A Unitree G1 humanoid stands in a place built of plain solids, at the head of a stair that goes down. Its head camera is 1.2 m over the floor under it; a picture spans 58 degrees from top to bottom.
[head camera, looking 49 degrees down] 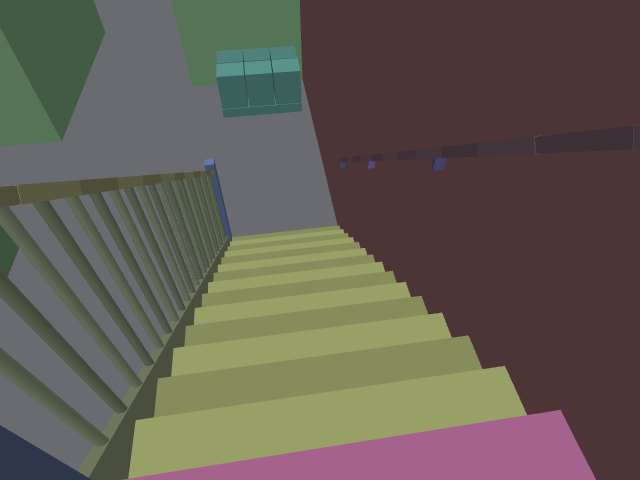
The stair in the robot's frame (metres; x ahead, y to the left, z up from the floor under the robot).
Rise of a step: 0.17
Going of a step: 0.21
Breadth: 1.20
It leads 9 degrees to the left of straight ahead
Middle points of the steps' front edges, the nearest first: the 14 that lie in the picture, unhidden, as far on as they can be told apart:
0.34 -0.06 0.00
0.54 -0.03 -0.17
0.75 0.00 -0.34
0.96 0.04 -0.51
1.16 0.07 -0.68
1.37 0.10 -0.84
1.57 0.13 -1.01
1.78 0.16 -1.18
1.99 0.19 -1.35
2.19 0.22 -1.52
2.40 0.25 -1.69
2.61 0.28 -1.86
2.81 0.31 -2.03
3.02 0.34 -2.20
